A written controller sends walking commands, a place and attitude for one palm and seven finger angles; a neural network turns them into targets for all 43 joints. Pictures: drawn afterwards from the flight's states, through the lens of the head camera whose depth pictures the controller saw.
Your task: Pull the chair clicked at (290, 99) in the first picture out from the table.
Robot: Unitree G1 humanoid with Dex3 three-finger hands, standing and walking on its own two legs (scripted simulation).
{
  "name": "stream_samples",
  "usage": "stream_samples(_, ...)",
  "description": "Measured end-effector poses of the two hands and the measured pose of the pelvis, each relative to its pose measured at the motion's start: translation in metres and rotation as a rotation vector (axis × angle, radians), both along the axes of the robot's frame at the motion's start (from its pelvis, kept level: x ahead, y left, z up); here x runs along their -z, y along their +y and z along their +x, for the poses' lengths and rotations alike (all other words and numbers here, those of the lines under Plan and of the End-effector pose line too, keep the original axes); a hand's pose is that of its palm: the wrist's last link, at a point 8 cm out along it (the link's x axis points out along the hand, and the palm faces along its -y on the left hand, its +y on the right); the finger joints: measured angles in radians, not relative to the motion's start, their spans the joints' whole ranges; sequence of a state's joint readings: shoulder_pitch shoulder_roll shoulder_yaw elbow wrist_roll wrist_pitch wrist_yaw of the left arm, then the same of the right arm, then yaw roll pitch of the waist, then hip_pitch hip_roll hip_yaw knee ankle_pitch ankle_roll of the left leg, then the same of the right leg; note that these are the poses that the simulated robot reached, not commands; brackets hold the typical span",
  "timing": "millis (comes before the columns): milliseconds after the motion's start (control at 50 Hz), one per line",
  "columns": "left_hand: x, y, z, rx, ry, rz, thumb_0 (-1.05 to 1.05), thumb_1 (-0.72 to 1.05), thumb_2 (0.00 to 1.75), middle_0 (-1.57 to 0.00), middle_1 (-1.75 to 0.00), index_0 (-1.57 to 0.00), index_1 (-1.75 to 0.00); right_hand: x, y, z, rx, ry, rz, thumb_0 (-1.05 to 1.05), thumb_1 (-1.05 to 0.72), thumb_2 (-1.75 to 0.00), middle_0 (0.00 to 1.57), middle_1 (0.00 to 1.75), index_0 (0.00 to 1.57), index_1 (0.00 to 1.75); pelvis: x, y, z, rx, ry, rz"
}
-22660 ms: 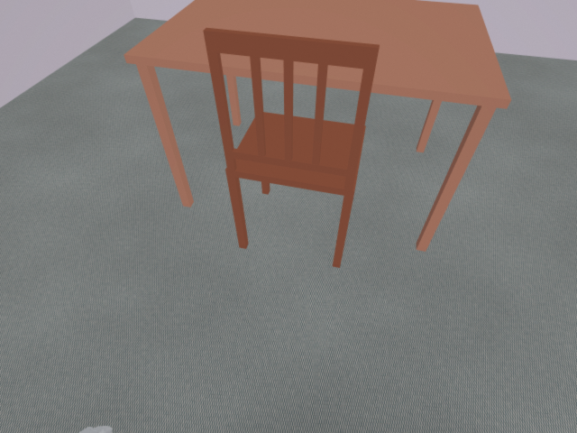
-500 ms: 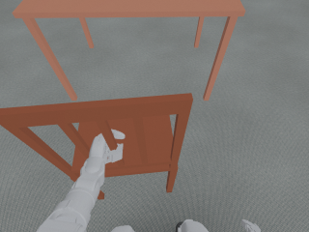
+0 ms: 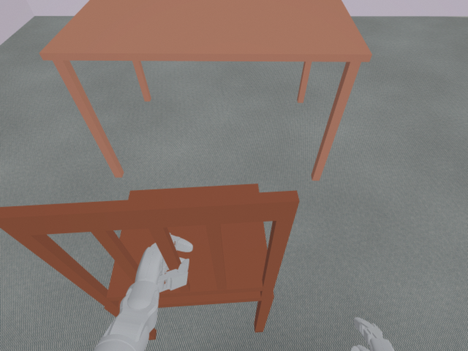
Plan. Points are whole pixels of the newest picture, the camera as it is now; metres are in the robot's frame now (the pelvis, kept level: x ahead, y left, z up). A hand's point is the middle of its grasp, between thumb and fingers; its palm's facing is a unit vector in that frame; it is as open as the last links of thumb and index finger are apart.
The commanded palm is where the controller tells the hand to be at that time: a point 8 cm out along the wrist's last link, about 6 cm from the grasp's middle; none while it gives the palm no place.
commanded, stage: stop walking, hand still on the chair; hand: left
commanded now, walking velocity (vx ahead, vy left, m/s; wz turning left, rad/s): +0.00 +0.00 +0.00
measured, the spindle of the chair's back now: (173, 262) +0.29 +0.14 -0.08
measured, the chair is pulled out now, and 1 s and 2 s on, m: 0.61 0.61 0.61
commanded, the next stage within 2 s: open the thumb and straighten the fingers in 0.26 s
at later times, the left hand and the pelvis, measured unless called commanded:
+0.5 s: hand (180, 271) +0.27 +0.12 -0.07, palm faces +0.01 -0.99 -0.12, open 5.8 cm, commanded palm +0.25 +0.17 -0.05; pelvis +0.00 +0.00 -0.01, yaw +2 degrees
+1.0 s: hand (178, 267) +0.28 +0.13 -0.08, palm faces +0.02 -0.99 -0.15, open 16.2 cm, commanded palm +0.26 +0.18 -0.05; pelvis +0.02 +0.00 -0.04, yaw +3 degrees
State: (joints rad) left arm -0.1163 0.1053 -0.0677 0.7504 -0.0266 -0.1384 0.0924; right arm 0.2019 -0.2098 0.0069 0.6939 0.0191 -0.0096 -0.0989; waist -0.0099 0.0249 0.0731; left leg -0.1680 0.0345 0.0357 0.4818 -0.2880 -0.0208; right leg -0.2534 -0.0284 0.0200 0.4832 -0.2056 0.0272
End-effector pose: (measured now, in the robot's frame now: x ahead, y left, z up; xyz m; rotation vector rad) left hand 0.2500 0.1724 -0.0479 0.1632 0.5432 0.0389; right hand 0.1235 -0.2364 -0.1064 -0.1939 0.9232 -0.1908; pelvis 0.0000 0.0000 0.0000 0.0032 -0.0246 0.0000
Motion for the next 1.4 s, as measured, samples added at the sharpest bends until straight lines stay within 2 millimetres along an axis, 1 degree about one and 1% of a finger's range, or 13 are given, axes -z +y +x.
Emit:
stream_samples(180,0.0,0.0,0.0,-0.009,0.004,-0.004,0.05,0.67,0.79,-0.27,-1.25,-0.5,-1.44,-0.006,-0.005,0.012,-0.002,-0.009,-0.016,0.0,-0.91,-0.9,0.2,0.3,0.2,0.3,-0.001,-0.002,0.004,-0.006,0.0,-0.002)
stream_samples(380,0.0,0.0,0.0,-0.012,0.007,-0.007,0.06,0.67,0.79,-0.27,-1.25,-0.5,-1.44,-0.004,-0.004,0.002,0.008,0.023,-0.012,0.0,-0.91,-0.9,0.2,0.3,0.2,0.3,-0.001,-0.002,0.003,-0.008,-0.002,-0.003)
stream_samples(460,0.002,0.002,0.0,-0.022,-0.014,-0.047,0.05,0.64,0.78,-0.29,-1.28,-0.5,-1.44,-0.003,-0.006,-0.003,0.015,0.015,0.022,0.01,-0.91,-0.9,0.2,0.3,0.2,0.3,0.003,-0.003,0.003,-0.025,0.054,0.002)
stream_samples(560,0.001,0.005,0.004,0.01,-0.046,-0.033,0.03,0.43,0.67,-0.35,-1.33,-0.5,-1.44,0.002,-0.013,-0.005,0.001,-0.008,0.014,0.01,-0.91,-0.9,0.2,0.3,0.2,0.3,0.012,-0.001,0.001,-0.03,0.107,-0.001)
stream_samples(680,0.005,0.012,0.01,-0.008,-0.017,-0.018,0.02,-0.05,0.44,-0.41,-1.33,-0.48,-1.38,0.013,-0.015,0.0,-0.007,-0.019,0.004,0.01,-0.91,-0.9,0.2,0.3,0.2,0.3,0.022,0.002,0.003,-0.031,0.15,0.0)
stream_samples(760,0.006,0.014,0.011,-0.014,-0.007,-0.012,0.01,-0.29,0.32,-0.39,-1.2,-0.42,-1.22,0.019,-0.012,0.008,-0.014,-0.037,0.009,0.01,-0.91,-0.9,0.2,0.3,0.2,0.3,0.026,0.003,0.006,-0.035,0.167,-0.001)
stream_samples(840,0.004,0.01,0.013,-0.008,-0.008,-0.016,0.0,-0.43,0.25,-0.33,-0.99,-0.35,-1.0,0.023,-0.006,0.017,-0.028,-0.056,0.018,0.01,-0.91,-0.9,0.2,0.3,0.2,0.3,0.03,0.003,0.01,-0.04,0.18,-0.001)
stream_samples(920,0.006,0.005,0.012,-0.009,-0.001,-0.024,0.0,-0.49,0.22,-0.25,-0.74,-0.26,-0.74,0.024,-0.002,0.028,-0.046,-0.075,0.025,0.01,-0.91,-0.9,0.2,0.3,0.2,0.3,0.033,0.002,0.013,-0.043,0.189,-0.001)
stream_samples(1020,0.008,0.013,0.012,-0.027,0.009,-0.01,-0.01,-0.53,0.21,-0.14,-0.4,-0.14,-0.4,0.022,-0.002,0.039,-0.059,-0.095,0.02,0.01,-0.91,-0.9,0.2,0.3,0.2,0.3,0.036,-0.001,0.016,-0.047,0.196,-0.004)
stream_samples(1100,0.005,0.015,0.008,-0.025,0.001,-0.002,-0.01,-0.54,0.2,-0.07,-0.21,-0.08,-0.2,0.021,-0.004,0.046,-0.068,-0.111,0.013,0.01,-0.91,-0.9,0.2,0.3,0.2,0.3,0.037,-0.002,0.018,-0.055,0.199,-0.008)
stream_samples(1220,0.007,0.009,-0.001,-0.017,0.011,-0.017,-0.01,-0.54,0.2,-0.03,-0.06,-0.03,-0.06,0.02,-0.008,0.051,-0.079,-0.124,-0.003,0.01,-0.91,-0.9,0.2,0.3,0.2,0.3,0.039,-0.004,0.019,-0.063,0.203,-0.01)
stream_samples(1320,0.011,0.015,-0.016,-0.035,0.022,-0.015,-0.01,-0.54,0.2,-0.01,-0.02,-0.01,-0.02,0.018,-0.011,0.052,-0.077,-0.134,-0.011,0.01,-0.91,-0.9,0.2,0.3,0.2,0.3,0.042,-0.006,0.018,-0.061,0.207,-0.008)
stream_samples(1400,0.009,0.017,-0.031,-0.023,0.013,-0.016,-0.01,-0.54,0.2,-0.02,-0.01,-0.01,-0.01,0.015,-0.01,0.053,-0.074,-0.154,-0.014,0.01,-0.91,-0.9,0.2,0.3,0.2,0.3,0.043,-0.006,0.018,-0.064,0.206,-0.012)
